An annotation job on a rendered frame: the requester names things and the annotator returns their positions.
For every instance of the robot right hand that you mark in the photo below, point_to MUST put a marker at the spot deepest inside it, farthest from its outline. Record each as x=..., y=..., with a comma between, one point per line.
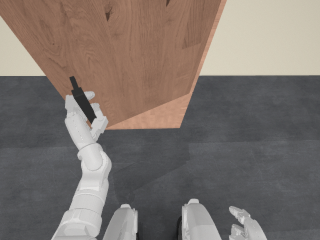
x=251, y=230

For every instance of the cupboard door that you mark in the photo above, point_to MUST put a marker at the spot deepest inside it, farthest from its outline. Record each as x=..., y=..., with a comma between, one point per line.
x=135, y=55

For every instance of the robot right shin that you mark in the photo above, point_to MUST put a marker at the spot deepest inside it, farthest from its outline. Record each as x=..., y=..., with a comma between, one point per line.
x=186, y=234

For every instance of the robot left hand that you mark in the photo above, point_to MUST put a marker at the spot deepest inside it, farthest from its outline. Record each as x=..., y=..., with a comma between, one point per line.
x=75, y=121

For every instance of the robot left forearm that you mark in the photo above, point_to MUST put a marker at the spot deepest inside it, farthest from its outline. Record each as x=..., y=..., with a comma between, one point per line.
x=84, y=215

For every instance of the handle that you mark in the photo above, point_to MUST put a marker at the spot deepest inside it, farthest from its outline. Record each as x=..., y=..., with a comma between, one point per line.
x=82, y=100

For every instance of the left robot thigh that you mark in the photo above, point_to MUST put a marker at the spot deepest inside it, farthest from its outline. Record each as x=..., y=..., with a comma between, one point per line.
x=123, y=224

